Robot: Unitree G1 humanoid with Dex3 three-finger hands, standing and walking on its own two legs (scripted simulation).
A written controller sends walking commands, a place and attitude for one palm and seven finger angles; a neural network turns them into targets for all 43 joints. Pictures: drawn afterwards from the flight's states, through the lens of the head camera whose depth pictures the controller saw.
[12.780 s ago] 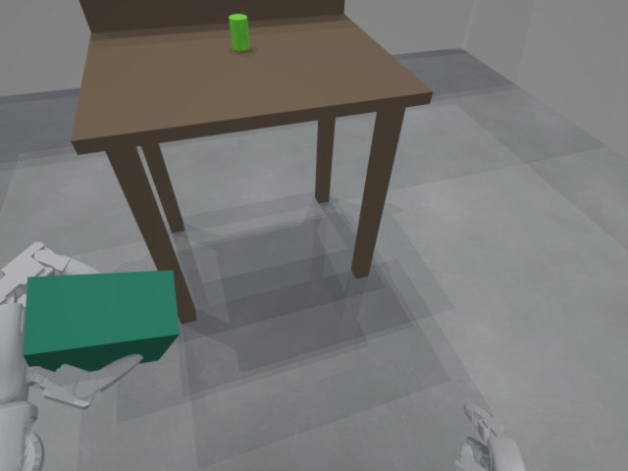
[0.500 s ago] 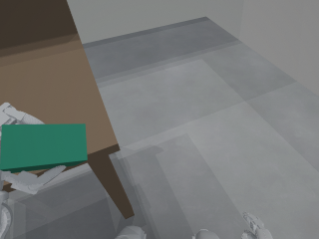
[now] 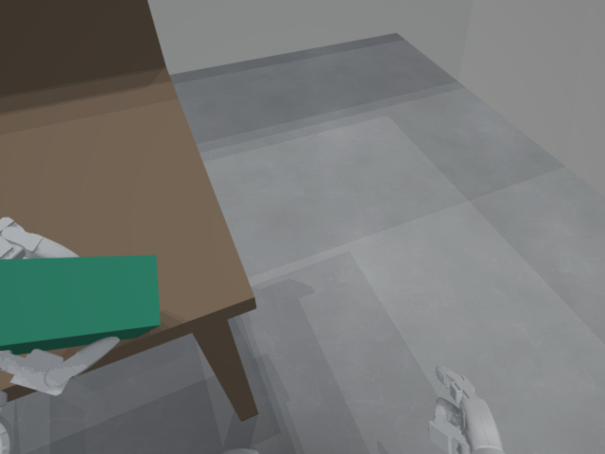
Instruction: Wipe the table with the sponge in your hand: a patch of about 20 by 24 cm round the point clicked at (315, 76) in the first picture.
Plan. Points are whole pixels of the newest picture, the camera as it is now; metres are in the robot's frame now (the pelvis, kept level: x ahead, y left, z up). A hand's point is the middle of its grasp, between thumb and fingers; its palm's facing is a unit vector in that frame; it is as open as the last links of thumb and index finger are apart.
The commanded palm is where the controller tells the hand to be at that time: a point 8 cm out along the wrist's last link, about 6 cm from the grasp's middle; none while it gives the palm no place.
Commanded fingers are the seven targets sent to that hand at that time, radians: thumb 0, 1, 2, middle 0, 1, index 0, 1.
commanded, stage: come to a stop and stand still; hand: left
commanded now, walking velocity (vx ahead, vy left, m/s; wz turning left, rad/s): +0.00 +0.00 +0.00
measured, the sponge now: (102, 304) +0.22 +0.21 +0.15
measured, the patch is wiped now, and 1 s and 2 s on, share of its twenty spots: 0.00 0.00 0.00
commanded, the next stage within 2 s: look again from close up in 0.56 s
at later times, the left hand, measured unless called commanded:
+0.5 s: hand (35, 289) +0.23 +0.27 +0.16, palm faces +0.38 -0.84 -0.38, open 10.3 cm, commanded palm +0.18 +0.30 +0.19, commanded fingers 0.00 0.10 1.30 -1.20 -1.60 -1.20 -1.60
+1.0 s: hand (63, 312) +0.22 +0.25 +0.14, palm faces +0.24 -0.91 -0.35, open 10.3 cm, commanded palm +0.17 +0.30 +0.19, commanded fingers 0.00 0.10 1.30 -1.20 -1.60 -1.20 -1.60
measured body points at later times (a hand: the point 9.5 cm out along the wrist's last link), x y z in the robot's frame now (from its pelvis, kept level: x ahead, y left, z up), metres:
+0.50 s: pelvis +0.01 +0.03 +0.01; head +0.03 +0.03 +0.46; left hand +0.21 +0.32 +0.18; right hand +0.18 -0.21 -0.07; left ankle +0.03 +0.12 -0.73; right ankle +0.01 -0.09 -0.73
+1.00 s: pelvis +0.00 +0.03 +0.01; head +0.01 +0.05 +0.46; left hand +0.20 +0.30 +0.16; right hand +0.16 -0.20 -0.05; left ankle +0.03 +0.12 -0.73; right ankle +0.01 -0.09 -0.73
